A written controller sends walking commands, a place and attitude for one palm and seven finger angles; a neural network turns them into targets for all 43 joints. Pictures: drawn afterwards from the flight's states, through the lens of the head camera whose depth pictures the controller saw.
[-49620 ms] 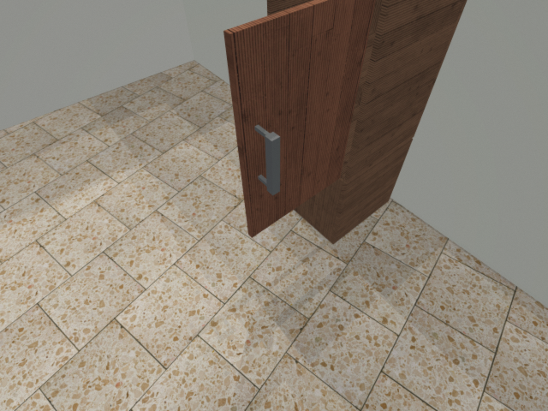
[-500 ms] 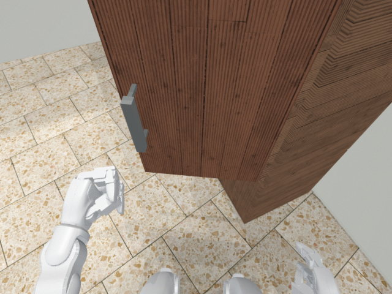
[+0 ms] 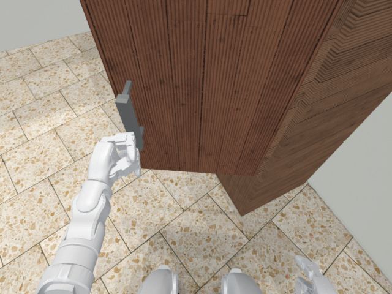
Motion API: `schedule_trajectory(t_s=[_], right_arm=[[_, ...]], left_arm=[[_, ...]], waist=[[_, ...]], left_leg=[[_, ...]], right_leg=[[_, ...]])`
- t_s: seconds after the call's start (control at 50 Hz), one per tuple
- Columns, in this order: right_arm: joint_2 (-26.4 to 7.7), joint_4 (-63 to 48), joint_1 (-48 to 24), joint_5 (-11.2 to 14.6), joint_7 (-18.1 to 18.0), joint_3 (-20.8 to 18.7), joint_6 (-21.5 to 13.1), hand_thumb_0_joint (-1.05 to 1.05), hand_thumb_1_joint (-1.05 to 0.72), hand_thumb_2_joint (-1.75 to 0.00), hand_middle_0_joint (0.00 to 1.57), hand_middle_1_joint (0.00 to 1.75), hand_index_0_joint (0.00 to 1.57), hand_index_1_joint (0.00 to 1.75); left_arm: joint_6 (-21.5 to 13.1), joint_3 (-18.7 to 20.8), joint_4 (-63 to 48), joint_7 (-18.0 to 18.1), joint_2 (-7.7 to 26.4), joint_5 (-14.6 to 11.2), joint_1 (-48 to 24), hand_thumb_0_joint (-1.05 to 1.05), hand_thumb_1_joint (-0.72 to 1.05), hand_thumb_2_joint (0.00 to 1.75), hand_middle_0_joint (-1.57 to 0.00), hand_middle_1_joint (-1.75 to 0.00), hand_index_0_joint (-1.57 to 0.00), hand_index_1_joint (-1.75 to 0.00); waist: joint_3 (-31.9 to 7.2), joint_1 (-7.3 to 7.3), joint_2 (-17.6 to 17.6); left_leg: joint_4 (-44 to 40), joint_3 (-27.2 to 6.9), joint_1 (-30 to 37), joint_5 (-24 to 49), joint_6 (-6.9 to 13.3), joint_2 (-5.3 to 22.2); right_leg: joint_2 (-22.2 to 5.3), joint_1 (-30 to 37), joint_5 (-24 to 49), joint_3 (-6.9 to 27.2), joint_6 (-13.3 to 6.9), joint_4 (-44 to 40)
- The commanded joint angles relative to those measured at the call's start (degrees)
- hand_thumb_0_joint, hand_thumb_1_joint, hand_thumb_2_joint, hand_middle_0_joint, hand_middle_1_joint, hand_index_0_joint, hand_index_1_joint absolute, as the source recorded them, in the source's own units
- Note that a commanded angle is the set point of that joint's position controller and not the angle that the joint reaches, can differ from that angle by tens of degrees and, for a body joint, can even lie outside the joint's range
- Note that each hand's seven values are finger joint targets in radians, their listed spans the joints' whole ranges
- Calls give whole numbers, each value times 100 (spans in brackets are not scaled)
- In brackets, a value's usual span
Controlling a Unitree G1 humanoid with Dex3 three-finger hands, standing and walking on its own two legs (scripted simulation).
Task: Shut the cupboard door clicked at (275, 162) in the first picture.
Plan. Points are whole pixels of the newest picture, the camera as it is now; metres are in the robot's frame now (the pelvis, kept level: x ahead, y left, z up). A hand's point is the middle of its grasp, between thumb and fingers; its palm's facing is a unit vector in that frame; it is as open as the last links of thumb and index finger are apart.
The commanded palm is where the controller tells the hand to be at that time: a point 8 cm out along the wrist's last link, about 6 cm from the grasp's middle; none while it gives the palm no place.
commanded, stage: bring the fist close to the handle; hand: left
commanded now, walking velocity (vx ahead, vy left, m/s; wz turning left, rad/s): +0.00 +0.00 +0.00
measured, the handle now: (133, 118) +0.48 +0.16 +0.05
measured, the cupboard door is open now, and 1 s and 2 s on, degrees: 59 56 43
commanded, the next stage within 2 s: push the door shut along its arc in 0.44 s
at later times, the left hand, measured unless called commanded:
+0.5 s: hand (140, 163) +0.36 +0.12 +0.05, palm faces -0.07 -1.00 -0.03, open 3.1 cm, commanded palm +0.35 +0.18 +0.05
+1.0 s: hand (142, 138) +0.42 +0.13 +0.05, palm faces -0.18 -0.98 -0.03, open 3.1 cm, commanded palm +0.41 +0.18 +0.05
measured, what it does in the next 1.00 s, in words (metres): stands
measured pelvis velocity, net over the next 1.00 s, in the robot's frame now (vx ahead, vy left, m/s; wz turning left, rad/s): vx -0.01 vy -0.01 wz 0.00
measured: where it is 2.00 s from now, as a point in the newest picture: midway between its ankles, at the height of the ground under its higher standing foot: outside the picture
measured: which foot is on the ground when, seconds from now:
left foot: down 0.00-1.00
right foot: down 0.00-1.00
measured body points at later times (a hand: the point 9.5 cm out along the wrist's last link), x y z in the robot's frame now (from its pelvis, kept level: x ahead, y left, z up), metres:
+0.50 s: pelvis -0.01 -0.01 +0.00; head +0.07 -0.01 +0.45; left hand +0.36 +0.18 +0.05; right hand +0.12 -0.26 -0.11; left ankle +0.03 +0.08 -0.65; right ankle +0.02 -0.11 -0.65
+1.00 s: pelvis -0.01 -0.01 -0.01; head +0.09 -0.01 +0.43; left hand +0.43 +0.18 +0.05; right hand +0.07 -0.28 -0.12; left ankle +0.03 +0.08 -0.65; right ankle +0.02 -0.11 -0.65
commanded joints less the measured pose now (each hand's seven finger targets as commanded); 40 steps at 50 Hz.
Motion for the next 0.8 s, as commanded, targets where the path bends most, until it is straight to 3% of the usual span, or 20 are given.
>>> schedule_trajectory(t_s=[0.0, 0.02, 0.06, 0.1, 0.16, 0.26, 0.32, 0.36, 0.4, 0.44, 0.46, 0.54, 0.6, 0.66, 0.68, 0.7, 0.72, 0.74, 0.76, 0.78], right_arm=[[-847, -611, 217, 15, -46, -392, -192, 0, -90, -90, 20, 30, 20, 30], [-829, -569, 212, 3, -37, -398, -194, 0, -90, -90, 20, 30, 20, 30], [-870, -544, 266, -26, -15, -422, -156, 0, -90, -90, 20, 30, 20, 30], [-824, -550, 252, -36, 37, -400, -92, 0, -90, -90, 20, 30, 20, 30], [-858, -598, 299, -20, 67, -432, 11, 0, -90, -90, 20, 30, 20, 30], [-829, -732, 255, 32, 62, -449, 82, 0, -90, -90, 20, 30, 20, 30], [-809, -620, 205, 38, 19, -433, 57, 0, -90, -90, 20, 30, 20, 30], [-835, -553, 174, 32, -18, -436, 17, 0, -90, -90, 20, 30, 20, 30], [-823, -519, 138, 16, -17, -423, -7, 0, -90, -90, 20, 30, 20, 30], [-820, -512, 98, 13, -14, -411, -15, 0, -90, -90, 20, 30, 20, 30], [-844, -476, 134, 12, -18, -419, -7, 0, -90, -90, 20, 30, 20, 30], [-834, -548, 70, 25, -25, -365, 53, 0, -90, -90, 20, 30, 20, 30], [-837, -487, 122, 29, -74, -327, 81, 0, -90, -90, 20, 30, 20, 30], [-862, -471, 187, 32, -106, -340, 57, 0, -90, -90, 20, 30, 20, 30], [-840, -438, 203, 40, -102, -327, 42, 0, -90, -90, 20, 30, 20, 30], [-855, -404, 240, 47, -106, -343, 43, 0, -90, -90, 20, 30, 20, 30], [-842, -377, 263, 48, -98, -325, 39, 0, -90, -90, 20, 30, 20, 30], [-870, -328, 315, 59, -100, -335, 51, 0, -90, -90, 20, 30, 20, 30], [-893, -294, 393, 49, -90, -333, 52, 0, -90, -90, 20, 30, 20, 30], [-896, -268, 433, 59, -77, -352, 71, 0, -90, -90, 20, 30, 20, 30]], left_arm=[[-604, 318, -1233, 133, 580, -92, -1906, 0, 90, 90, -130, -150, -130, -150], [-688, 316, -1209, 185, 558, -80, -2035, 0, 90, 90, -130, -150, -130, -150], [-806, 555, -1075, 275, 797, -6, -1779, 0, 90, 90, -130, -150, -130, -150], [-850, 432, -883, 285, 651, 60, -1663, 0, 90, 90, -130, -150, -130, -150], [-786, 561, -637, 241, 788, 115, -1323, 0, 90, 90, -130, -150, -130, -150], [-759, 269, -1118, 93, 492, -46, -1162, 0, 90, 90, -130, -150, -130, -150], [-886, 117, -1170, 122, 391, -56, -1658, 0, 90, 90, -130, -150, -130, -150], [-997, 146, -1209, 189, 479, -12, -1928, 0, 90, 90, -130, -150, -130, -150], [-1073, 198, -1042, 232, 518, 31, -1940, 0, 90, 90, -130, -150, -130, -150], [-1075, 84, -886, 225, 438, 87, -1956, 0, 90, 90, -130, -150, -130, -150], [-1059, 215, -853, 243, 606, 107, -2057, 0, 90, 90, -130, -150, -130, -150], [-916, 392, -454, 217, 809, 123, -2143, 0, 90, 90, -130, -150, -130, -150], [-884, 503, -213, 119, 1039, 106, -2916, 0, 90, 90, -130, -150, -130, -150], [-963, 670, -206, -45, 1247, 16, -3139, 0, 90, 90, -130, -150, -130, -150], [-979, 511, -130, -144, 1082, 0, -3295, 0, 90, 90, -130, -150, -130, -150], [-980, 625, 41, -208, 1176, -26, -3264, 0, 90, 90, -130, -150, -130, -150], [-952, 449, 178, -295, 1020, -35, -3417, 0, 90, 90, -130, -150, -130, -150], [-913, 521, 424, -361, 1108, -27, -3469, 0, 90, 90, -130, -150, -130, -150], [-873, 439, 563, -443, 1055, -10, -3617, 0, 90, 90, -130, -150, -130, -150], [-815, 491, 778, -497, 1061, -22, -3570, 0, 90, 90, -130, -150, -130, -150]], waist=[[-2187, -90, -106], [-2219, -108, -38], [-2274, 10, -50], [-2193, -6, -14], [-2069, 57, -124], [-2091, 4, -150], [-1770, -159, -276], [-1646, -190, -151], [-1720, -163, -211], [-1707, -184, -72], [-1753, -154, 96], [-1768, -108, -137], [-1797, -240, -225], [-2187, -206, -137], [-2267, -283, -123], [-2270, -241, -123], [-2215, -326, -83], [-2115, -340, -135], [-2090, -375, 34], [-2040, -400, -166]], left_leg=[[-912, -646, 1798, 1983, -259, 110], [-871, -631, 1827, 1992, -264, 115], [-867, -648, 1828, 2115, -279, 117], [-907, -596, 1755, 2040, -279, 105], [-948, -525, 1550, 1923, -249, 83], [-992, -486, 1738, 2169, -224, 97], [-1001, -528, 1610, 1655, -214, 105], [-995, -584, 1606, 1360, -203, 107], [-997, -577, 1543, 1203, -201, 81], [-993, -582, 1550, 1091, -209, 80], [-982, -592, 1600, 1083, -212, 76], [-1014, -524, 1249, 795, -194, 28], [-906, -492, 1052, 827, -156, 9], [-786, -471, 1157, 1120, -146, 11], [-775, -479, 1235, 1203, -150, 11], [-750, -479, 1221, 1247, -163, 19], [-724, -479, 1169, 1237, -153, 15], [-708, -492, 1123, 1197, -158, 29], [-699, -525, 1155, 1270, -149, 23], [-681, -522, 1118, 1274, -144, 34]], right_leg=[[66, 844, 1743, 267, -36, -725], [68, 779, 1747, 281, -25, -713], [93, 804, 1800, 280, -47, -650], [79, 821, 1782, 280, -37, -669], [95, 1024, 1810, 327, -46, -740], [93, 1207, 2081, 334, -27, -850], [87, 931, 1641, 322, -2, -906], [84, 708, 1312, 322, -20, -906], [73, 721, 1175, 351, -20, -910], [62, 591, 1057, 343, -24, -898], [68, 553, 1040, 359, -38, -883], [60, 799, 841, 441, -12, -950], [44, 918, 947, 537, 13, -956], [45, 1103, 1280, 606, -2, -892], [40, 1070, 1383, 582, 9, -866], [43, 1053, 1417, 587, 3, -858], [42, 1000, 1430, 587, 12, -857], [48, 890, 1369, 577, 7, -860], [59, 812, 1427, 552, -15, -822], [57, 798, 1459, 545, 0, -845]])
